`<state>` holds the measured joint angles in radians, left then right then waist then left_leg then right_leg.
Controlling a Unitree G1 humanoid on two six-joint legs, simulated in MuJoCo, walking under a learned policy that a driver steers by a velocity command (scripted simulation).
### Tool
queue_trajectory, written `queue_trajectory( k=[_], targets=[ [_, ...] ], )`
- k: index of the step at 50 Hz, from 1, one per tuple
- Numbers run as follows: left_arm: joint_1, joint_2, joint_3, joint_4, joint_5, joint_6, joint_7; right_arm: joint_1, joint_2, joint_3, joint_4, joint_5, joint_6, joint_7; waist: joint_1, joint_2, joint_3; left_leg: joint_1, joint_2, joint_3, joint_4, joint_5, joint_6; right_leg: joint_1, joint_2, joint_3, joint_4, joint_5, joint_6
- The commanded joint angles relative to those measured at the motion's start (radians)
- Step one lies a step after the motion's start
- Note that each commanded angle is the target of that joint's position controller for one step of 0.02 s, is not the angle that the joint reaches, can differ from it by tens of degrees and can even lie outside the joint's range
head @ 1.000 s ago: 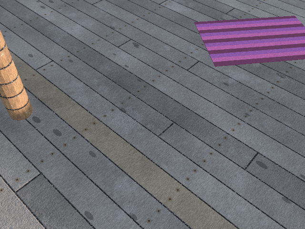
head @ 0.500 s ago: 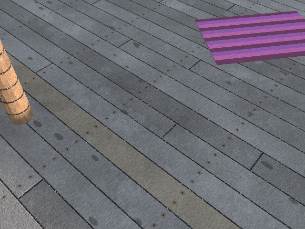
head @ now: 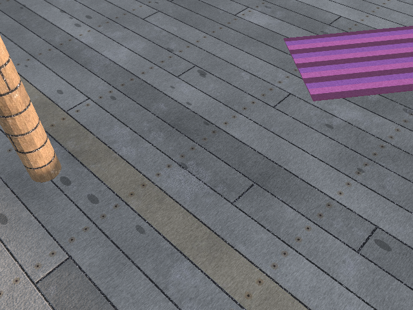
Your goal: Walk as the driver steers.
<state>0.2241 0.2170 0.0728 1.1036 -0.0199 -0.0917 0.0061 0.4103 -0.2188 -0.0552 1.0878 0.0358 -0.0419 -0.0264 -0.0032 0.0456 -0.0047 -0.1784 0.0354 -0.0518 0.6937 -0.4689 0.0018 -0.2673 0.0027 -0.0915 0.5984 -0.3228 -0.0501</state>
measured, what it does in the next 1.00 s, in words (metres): walks ahead, turning left: left foot, then right foot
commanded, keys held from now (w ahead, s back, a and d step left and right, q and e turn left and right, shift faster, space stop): w+q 0.54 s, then q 0.16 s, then e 0.30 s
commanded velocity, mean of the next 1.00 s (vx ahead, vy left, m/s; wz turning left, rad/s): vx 0.33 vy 0.00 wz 0.37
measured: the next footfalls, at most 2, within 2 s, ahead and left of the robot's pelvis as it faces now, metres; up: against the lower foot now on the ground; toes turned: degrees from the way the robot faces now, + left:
left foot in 0.46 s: +0.36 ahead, +0.17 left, +0.00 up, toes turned +18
right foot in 0.92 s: +0.62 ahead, +0.08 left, +0.00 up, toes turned +25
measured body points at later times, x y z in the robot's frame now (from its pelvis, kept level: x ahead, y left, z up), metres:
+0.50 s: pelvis +0.23 +0.07 -0.02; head +0.27 +0.07 +0.43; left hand +0.12 +0.31 -0.16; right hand +0.50 -0.11 -0.12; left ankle +0.32 +0.16 -0.73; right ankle +0.02 -0.10 -0.65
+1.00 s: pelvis +0.45 +0.12 +0.00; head +0.48 +0.13 +0.45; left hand +0.50 +0.42 -0.10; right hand +0.66 -0.09 -0.12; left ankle +0.33 +0.17 -0.68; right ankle +0.59 +0.06 -0.72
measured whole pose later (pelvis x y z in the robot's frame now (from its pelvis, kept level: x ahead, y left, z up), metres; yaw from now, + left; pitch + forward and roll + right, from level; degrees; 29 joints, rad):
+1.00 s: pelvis +0.45 +0.12 +0.00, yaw +23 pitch +2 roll +0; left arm 0.11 0.25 0.04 0.78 0.02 -0.08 -0.02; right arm 0.19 -0.26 -0.05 0.82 -0.01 -0.04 -0.03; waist -0.01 0.00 0.02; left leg -0.33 -0.11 -0.07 0.92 -0.50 0.01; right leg -0.46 0.04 0.01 0.51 -0.07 -0.03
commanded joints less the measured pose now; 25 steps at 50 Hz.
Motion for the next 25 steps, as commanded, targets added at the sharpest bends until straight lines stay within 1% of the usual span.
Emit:
queue_trajectory(
  k=[1, 2, 3, 4, 5, 6, 8, 9, 11, 12, 13, 15, 17, 18, 19, 20, 21, 22, 23, 24, 25],
  targets=[
    [0.320, 0.160, 0.022, 0.051, 0.026, -0.029, -0.001, -0.160, -0.077, -0.014, -0.147, 0.025, -0.052, 0.000, 0.117, -0.234, 0.029, -0.636, -0.044, -0.101, 0.553, -0.079, 0.056, 0.417, -0.447, 0.773, -0.428, -0.238, -0.215],
    [0.220, 0.101, 0.003, 0.013, 0.013, -0.034, 0.001, -0.157, -0.081, -0.017, -0.145, 0.032, -0.055, 0.009, 0.075, -0.163, 0.098, -0.680, 0.001, -0.119, 0.596, 0.034, 0.088, 0.358, -0.416, 0.631, -0.428, -0.243, -0.167],
    [0.148, 0.087, -0.006, -0.013, 0.009, -0.035, -0.003, -0.140, -0.064, -0.018, -0.131, 0.024, -0.054, 0.011, 0.047, -0.127, 0.112, -0.657, 0.030, -0.110, 0.574, 0.134, 0.102, 0.313, -0.365, 0.494, -0.441, -0.169, -0.122],
    [0.123, 0.080, -0.011, -0.020, 0.009, -0.034, -0.007, -0.148, -0.065, -0.026, -0.128, 0.015, -0.052, 0.010, 0.035, -0.112, 0.132, -0.648, 0.049, -0.107, 0.520, 0.203, 0.105, 0.294, -0.330, 0.376, -0.443, -0.022, -0.088],
    [0.132, 0.059, -0.019, -0.016, 0.019, -0.030, -0.007, -0.155, -0.069, -0.033, -0.131, 0.010, -0.044, 0.015, 0.030, -0.124, 0.121, -0.606, 0.068, -0.087, 0.480, 0.250, 0.105, 0.273, -0.287, 0.269, -0.445, 0.082, -0.056],
    [0.156, 0.054, -0.022, -0.012, 0.028, -0.029, -0.004, -0.157, -0.059, -0.035, -0.132, 0.010, -0.035, 0.024, 0.033, -0.134, 0.105, -0.576, 0.070, -0.067, 0.462, 0.280, 0.098, 0.268, -0.264, 0.201, -0.442, 0.170, -0.049],
    [0.188, 0.077, -0.020, -0.011, 0.036, -0.026, 0.009, -0.194, -0.034, -0.033, -0.154, 0.005, -0.019, 0.036, 0.035, -0.110, 0.102, -0.605, 0.071, -0.039, 0.439, 0.321, 0.074, 0.276, -0.255, 0.117, -0.443, 0.303, -0.062],
    [0.191, 0.096, -0.018, -0.015, 0.039, -0.024, 0.016, -0.234, -0.024, -0.029, -0.178, 0.003, -0.015, 0.040, 0.037, -0.101, 0.112, -0.626, 0.074, -0.033, 0.401, 0.344, 0.061, 0.268, -0.261, 0.095, -0.455, 0.324, -0.071],
    [0.179, 0.116, -0.015, -0.032, 0.043, -0.019, 0.026, -0.323, -0.014, -0.019, -0.228, 0.002, -0.014, 0.047, 0.045, -0.091, 0.140, -0.641, 0.075, -0.009, 0.275, 0.399, 0.044, 0.242, -0.259, 0.039, -0.478, 0.353, -0.074],
    [0.177, 0.122, -0.014, -0.041, 0.042, -0.016, 0.030, -0.361, -0.012, -0.014, -0.250, 0.000, -0.015, 0.052, 0.050, -0.093, 0.145, -0.619, 0.071, 0.019, 0.208, 0.434, 0.041, 0.227, -0.251, 0.002, -0.486, 0.363, -0.069],
    [0.189, 0.133, -0.011, -0.045, 0.038, -0.015, 0.033, -0.402, -0.008, -0.008, -0.272, -0.004, -0.015, 0.058, 0.062, -0.099, 0.151, -0.599, 0.069, 0.051, 0.156, 0.459, 0.042, 0.222, -0.256, -0.024, -0.494, 0.371, -0.069],
    [0.222, 0.141, -0.007, -0.047, 0.029, -0.011, 0.036, -0.468, -0.008, -0.001, -0.308, -0.006, -0.016, 0.073, 0.076, -0.092, 0.166, -0.581, 0.059, 0.094, 0.081, 0.474, 0.056, 0.250, -0.268, -0.072, -0.485, 0.416, -0.067],
    [0.238, 0.150, -0.002, -0.050, 0.019, -0.003, 0.034, -0.506, -0.013, 0.001, -0.337, -0.004, -0.016, 0.089, 0.071, -0.090, 0.170, -0.553, 0.041, 0.131, 0.016, 0.444, 0.083, 0.303, -0.281, -0.115, -0.442, 0.532, -0.061],
    [0.231, 0.160, 0.001, -0.057, 0.017, 0.001, 0.034, -0.507, -0.025, -0.004, -0.349, -0.004, -0.018, 0.096, 0.053, -0.102, 0.154, -0.505, 0.015, 0.158, -0.009, 0.417, 0.102, 0.327, -0.284, -0.139, -0.397, 0.692, -0.053],
    [0.223, 0.179, 0.006, -0.066, 0.015, 0.005, 0.036, -0.493, -0.043, -0.012, -0.358, -0.005, -0.018, 0.101, 0.028, -0.132, 0.121, -0.439, -0.019, 0.188, -0.013, 0.383, 0.122, 0.349, -0.292, -0.154, -0.332, 0.893, -0.047],
    [0.209, 0.197, 0.012, -0.077, 0.013, 0.012, 0.040, -0.443, -0.072, -0.026, -0.356, -0.003, -0.016, 0.105, -0.013, -0.165, 0.073, -0.356, -0.059, 0.214, -0.004, 0.341, 0.143, 0.368, -0.298, -0.165, -0.236, 1.086, -0.040],
    [0.188, 0.221, 0.018, -0.091, 0.014, 0.020, 0.043, -0.338, -0.117, -0.048, -0.340, 0.000, -0.013, 0.106, -0.076, -0.191, 0.008, -0.224, -0.096, 0.221, -0.006, 0.305, 0.170, 0.361, -0.300, -0.167, -0.086, 1.207, -0.033],
    [0.153, 0.234, 0.021, -0.110, 0.008, 0.023, 0.041, -0.179, -0.179, -0.081, -0.304, 0.000, -0.008, 0.098, -0.163, -0.186, -0.078, 0.005, -0.125, 0.202, -0.079, 0.351, 0.207, 0.285, -0.279, -0.168, 0.116, 1.166, -0.012],
    [0.145, 0.221, 0.017, -0.131, 0.016, 0.014, 0.038, -0.042, -0.249, -0.115, -0.270, 0.000, 0.006, 0.072, -0.222, -0.115, -0.149, 0.292, -0.046, 0.027, -0.124, 0.311, 0.247, 0.044, -0.233, -0.160, 0.408, 0.840, 0.033],
    [0.248, 0.042, -0.033, -0.198, 0.027, -0.018, 0.017, -0.069, -0.352, -0.124, -0.288, -0.012, 0.001, 0.061, -0.069, 0.196, -0.271, 0.600, 0.263, -0.620, -0.242, 0.182, 0.458, -0.377, -0.005, -0.058, 0.834, -0.188, 0.089],
    [0.130, 0.114, -0.020, -0.235, -0.013, -0.071, 0.000, -0.019, -0.270, -0.096, -0.291, -0.031, -0.007, 0.059, -0.126, 0.088, -0.380, 0.630, 0.302, -0.823, -0.415, 0.070, 0.459, -0.480, 0.015, 0.195, 0.937, -0.233, 0.059]
  ],
)
Velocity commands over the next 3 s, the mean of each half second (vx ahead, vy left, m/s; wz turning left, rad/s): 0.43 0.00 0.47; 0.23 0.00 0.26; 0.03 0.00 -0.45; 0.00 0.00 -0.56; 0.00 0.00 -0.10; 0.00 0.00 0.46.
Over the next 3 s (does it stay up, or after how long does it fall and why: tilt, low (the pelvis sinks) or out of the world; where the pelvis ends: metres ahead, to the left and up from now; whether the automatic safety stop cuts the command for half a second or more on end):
stays up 0.48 0.19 0.01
